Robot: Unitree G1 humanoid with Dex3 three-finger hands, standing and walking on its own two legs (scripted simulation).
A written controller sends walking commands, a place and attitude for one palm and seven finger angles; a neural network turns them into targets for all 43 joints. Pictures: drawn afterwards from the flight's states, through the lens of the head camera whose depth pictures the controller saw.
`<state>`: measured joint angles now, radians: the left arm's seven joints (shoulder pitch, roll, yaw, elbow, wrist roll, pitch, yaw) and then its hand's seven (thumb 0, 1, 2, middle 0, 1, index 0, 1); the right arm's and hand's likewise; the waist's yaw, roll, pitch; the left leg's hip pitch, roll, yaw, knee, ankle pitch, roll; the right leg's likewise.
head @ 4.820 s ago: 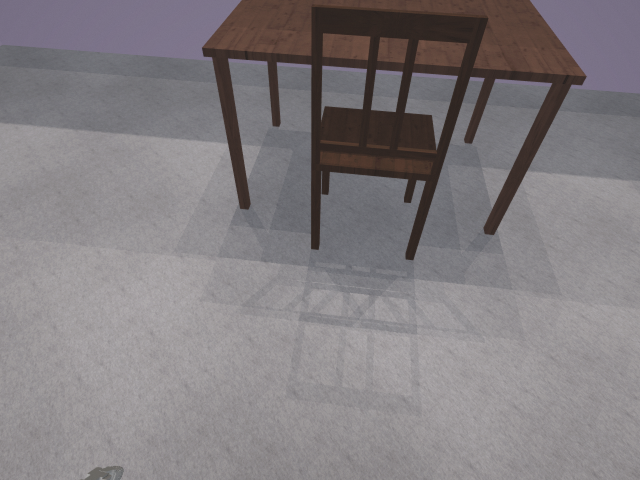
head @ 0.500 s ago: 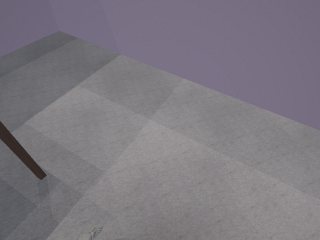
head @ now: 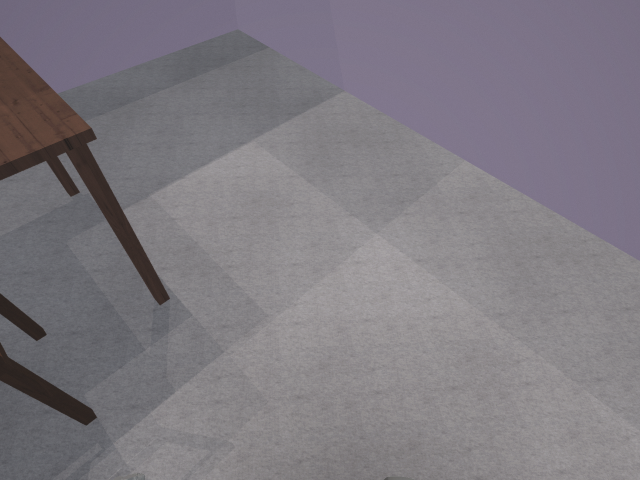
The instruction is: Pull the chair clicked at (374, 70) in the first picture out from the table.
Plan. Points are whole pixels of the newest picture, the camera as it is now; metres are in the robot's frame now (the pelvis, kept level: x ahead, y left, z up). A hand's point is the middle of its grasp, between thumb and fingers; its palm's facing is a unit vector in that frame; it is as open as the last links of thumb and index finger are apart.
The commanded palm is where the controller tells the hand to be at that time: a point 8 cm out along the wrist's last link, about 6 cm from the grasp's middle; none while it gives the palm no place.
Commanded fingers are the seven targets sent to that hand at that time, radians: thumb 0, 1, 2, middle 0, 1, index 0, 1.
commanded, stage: turn to face it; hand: left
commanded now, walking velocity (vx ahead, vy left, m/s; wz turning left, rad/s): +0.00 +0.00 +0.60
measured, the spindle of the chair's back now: out of the picture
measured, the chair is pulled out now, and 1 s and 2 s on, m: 0.00 0.00 0.00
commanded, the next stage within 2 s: take the last steps up to it in 1.14 s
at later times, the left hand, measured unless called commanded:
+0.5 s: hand out of the picture -0.04 +0.15 -0.16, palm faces +0.37 -0.89 -0.27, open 7.4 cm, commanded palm none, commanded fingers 0.00 0.90 0.90 -0.20 -0.30 -0.20 -0.30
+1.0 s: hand out of the picture -0.04 +0.20 -0.16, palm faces +0.57 -0.77 -0.28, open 7.4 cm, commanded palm none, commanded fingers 0.00 0.90 0.90 -0.20 -0.30 -0.20 -0.30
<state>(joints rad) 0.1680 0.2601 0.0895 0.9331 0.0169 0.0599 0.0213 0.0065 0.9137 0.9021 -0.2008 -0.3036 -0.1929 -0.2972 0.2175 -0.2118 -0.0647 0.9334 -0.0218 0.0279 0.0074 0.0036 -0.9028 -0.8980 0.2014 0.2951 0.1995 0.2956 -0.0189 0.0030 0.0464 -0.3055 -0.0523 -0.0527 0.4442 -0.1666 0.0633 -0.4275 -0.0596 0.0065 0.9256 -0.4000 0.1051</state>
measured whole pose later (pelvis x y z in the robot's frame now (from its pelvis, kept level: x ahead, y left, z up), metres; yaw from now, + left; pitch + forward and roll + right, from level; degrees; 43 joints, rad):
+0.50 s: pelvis -0.01 -0.05 -0.01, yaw +21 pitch +0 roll +2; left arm 0.27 0.19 0.03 0.89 0.03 0.01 0.02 0.00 0.91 0.90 -0.21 -0.30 -0.20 -0.30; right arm 0.13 -0.26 -0.08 0.93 -0.02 0.09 0.04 0.01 -0.91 -0.90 0.20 0.29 0.19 0.29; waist 0.02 0.00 0.09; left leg -0.42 0.05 0.05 0.91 -0.43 -0.08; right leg -0.19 -0.14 -0.24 0.54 -0.33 0.00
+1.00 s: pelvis -0.01 -0.03 -0.01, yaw +35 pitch +0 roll +0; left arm 0.16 0.23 0.05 0.88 0.01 0.04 0.02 0.01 0.91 0.90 -0.20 -0.30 -0.20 -0.30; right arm 0.19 -0.21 -0.05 0.91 -0.03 0.04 0.01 0.00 -0.90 -0.90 0.20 0.30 0.20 0.30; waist -0.01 0.02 0.07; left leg -0.26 -0.04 -0.06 0.51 -0.25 0.01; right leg -0.35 -0.04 -0.03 0.74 -0.39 0.08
